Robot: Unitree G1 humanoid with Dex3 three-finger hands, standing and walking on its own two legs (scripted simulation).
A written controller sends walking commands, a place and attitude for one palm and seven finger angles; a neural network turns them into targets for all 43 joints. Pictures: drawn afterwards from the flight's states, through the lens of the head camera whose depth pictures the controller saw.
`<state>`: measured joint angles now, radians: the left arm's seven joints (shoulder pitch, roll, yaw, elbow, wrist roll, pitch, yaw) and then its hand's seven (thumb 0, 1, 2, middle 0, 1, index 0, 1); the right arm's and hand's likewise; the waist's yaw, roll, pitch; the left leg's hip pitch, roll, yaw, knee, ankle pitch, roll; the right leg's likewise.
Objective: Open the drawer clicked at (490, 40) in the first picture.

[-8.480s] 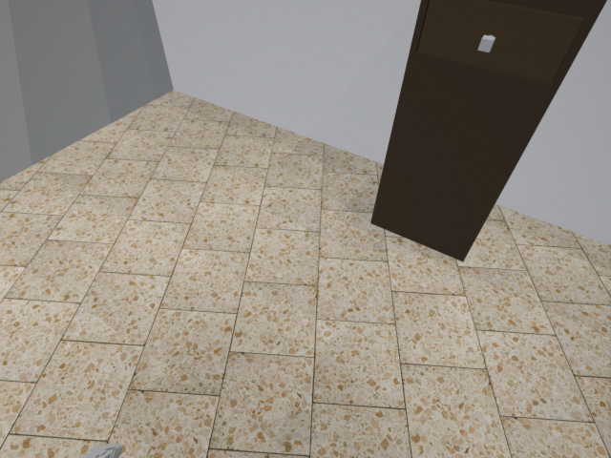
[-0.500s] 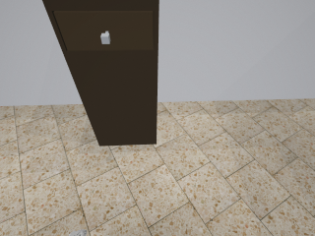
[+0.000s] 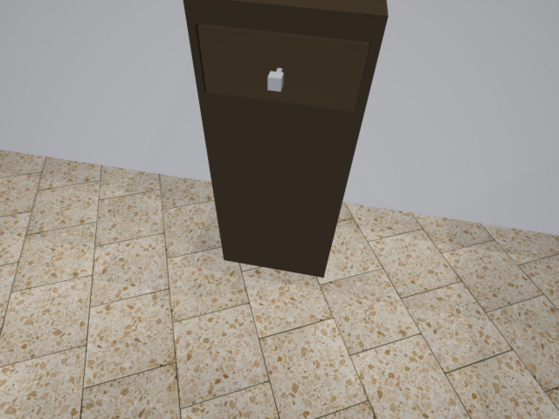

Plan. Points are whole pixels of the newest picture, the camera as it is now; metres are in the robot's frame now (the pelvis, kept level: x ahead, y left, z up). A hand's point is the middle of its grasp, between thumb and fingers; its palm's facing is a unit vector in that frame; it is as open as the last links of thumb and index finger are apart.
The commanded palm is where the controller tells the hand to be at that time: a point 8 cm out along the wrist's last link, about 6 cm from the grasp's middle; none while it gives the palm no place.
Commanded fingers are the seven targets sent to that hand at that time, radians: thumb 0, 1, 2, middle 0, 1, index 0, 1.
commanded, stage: take the last steps up to it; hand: left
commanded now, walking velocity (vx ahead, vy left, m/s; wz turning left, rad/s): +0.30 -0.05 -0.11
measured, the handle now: (277, 77) +0.80 +0.11 +0.11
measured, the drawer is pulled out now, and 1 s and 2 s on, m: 0.00 0.00 0.00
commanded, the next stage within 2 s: come to a stop and stand still in 0.64 s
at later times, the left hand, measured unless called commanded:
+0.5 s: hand (205, 333) +0.29 +0.18 -0.15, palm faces -0.10 -0.97 -0.22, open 7.4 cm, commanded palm none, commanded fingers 0.00 0.90 0.90 -0.20 -0.30 -0.20 -0.30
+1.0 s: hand (234, 348) +0.28 +0.12 -0.18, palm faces +0.02 -0.99 -0.15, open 7.3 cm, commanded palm none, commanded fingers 0.00 0.90 0.90 -0.20 -0.30 -0.20 -0.30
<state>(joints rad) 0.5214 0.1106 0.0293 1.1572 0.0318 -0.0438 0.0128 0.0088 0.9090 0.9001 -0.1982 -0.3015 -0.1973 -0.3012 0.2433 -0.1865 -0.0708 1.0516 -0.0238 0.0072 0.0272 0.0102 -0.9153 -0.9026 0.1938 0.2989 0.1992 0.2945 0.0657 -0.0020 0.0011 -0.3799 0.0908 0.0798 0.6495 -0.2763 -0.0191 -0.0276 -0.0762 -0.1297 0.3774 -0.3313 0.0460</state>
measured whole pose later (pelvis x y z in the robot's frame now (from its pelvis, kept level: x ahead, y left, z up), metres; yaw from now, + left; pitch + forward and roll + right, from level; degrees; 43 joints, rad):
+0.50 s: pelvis +0.15 +0.00 +0.00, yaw -5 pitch -2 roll +1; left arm 0.11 0.20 0.07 0.99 0.02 0.00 -0.02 0.01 0.92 0.90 -0.19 -0.30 -0.19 -0.30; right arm 0.44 -0.13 -0.05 1.13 -0.04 -0.05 -0.01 0.00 -0.92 -0.90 0.20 0.30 0.20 0.30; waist -0.06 0.00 0.06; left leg 0.04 0.06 0.20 0.37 -0.36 -0.04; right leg -0.49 -0.10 -0.10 0.68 -0.20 0.01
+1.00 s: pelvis +0.26 -0.04 +0.00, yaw -4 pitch -3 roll -1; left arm 0.27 0.14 0.03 1.11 0.01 0.01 0.03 0.00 0.92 0.90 -0.20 -0.30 -0.20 -0.30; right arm 0.21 -0.15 -0.03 1.07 -0.01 -0.01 -0.03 0.01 -0.95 -0.90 0.20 0.30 0.20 0.29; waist 0.04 -0.02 0.03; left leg -0.26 0.05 0.09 0.52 -0.21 0.01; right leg -0.21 -0.02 -0.16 0.50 -0.24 -0.03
